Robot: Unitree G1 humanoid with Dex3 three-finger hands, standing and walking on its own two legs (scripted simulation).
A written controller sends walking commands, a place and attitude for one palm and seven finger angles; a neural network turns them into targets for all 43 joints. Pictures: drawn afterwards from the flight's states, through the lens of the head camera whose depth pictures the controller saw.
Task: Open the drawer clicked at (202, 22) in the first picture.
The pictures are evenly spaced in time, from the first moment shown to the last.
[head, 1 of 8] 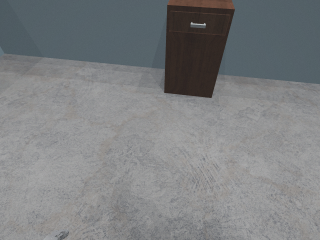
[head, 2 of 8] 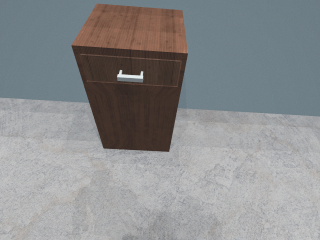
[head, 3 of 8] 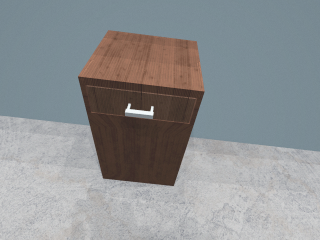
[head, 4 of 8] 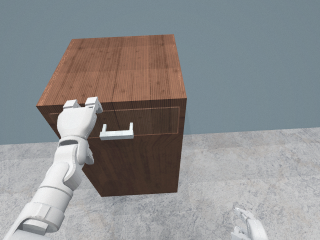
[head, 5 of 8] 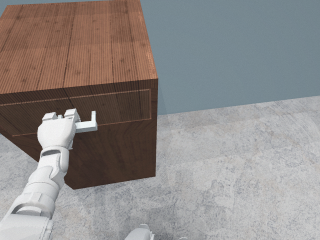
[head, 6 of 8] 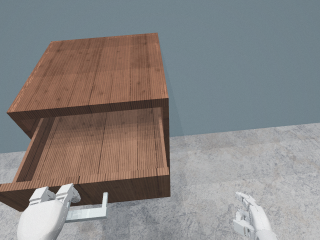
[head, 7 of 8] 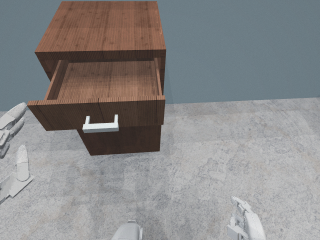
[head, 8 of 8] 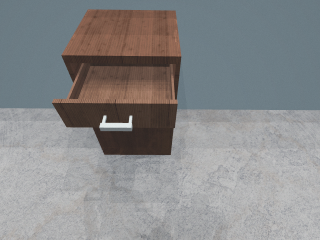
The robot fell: no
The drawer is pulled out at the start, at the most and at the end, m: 0.00 0.23 0.23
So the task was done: yes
